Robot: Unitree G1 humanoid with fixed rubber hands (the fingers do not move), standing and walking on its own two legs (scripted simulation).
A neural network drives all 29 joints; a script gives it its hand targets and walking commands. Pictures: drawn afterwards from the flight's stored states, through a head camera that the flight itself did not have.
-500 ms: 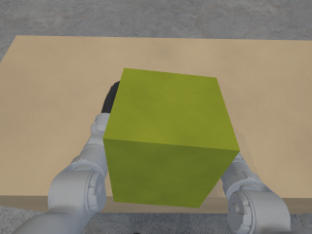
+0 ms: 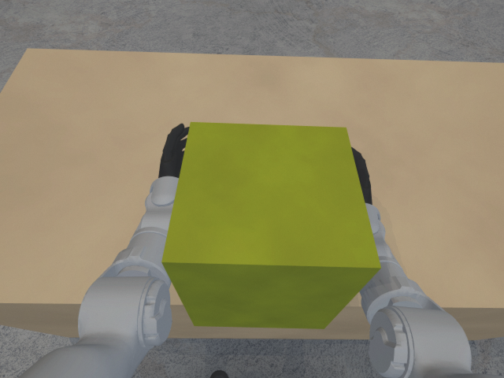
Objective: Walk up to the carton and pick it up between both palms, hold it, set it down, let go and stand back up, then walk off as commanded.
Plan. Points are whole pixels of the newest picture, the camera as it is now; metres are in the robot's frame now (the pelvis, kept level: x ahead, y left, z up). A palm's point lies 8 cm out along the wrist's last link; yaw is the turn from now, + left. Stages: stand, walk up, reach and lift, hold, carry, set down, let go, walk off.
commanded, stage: set down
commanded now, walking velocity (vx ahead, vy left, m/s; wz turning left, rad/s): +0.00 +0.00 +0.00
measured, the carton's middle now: (263, 235) +0.32 +0.01 +0.03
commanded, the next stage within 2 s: none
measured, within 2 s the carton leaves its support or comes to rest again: rests again in 0.26 s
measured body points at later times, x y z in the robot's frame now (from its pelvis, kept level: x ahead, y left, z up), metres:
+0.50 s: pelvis -0.04 +0.01 +0.00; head +0.02 +0.03 +0.44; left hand +0.39 +0.17 +0.04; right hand +0.37 -0.17 +0.04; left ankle +0.01 +0.11 -0.73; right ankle -0.02 -0.12 -0.73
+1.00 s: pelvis -0.05 +0.01 +0.00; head -0.05 +0.04 +0.45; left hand +0.29 +0.20 +0.01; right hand +0.28 -0.19 +0.02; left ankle +0.01 +0.11 -0.73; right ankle -0.02 -0.12 -0.73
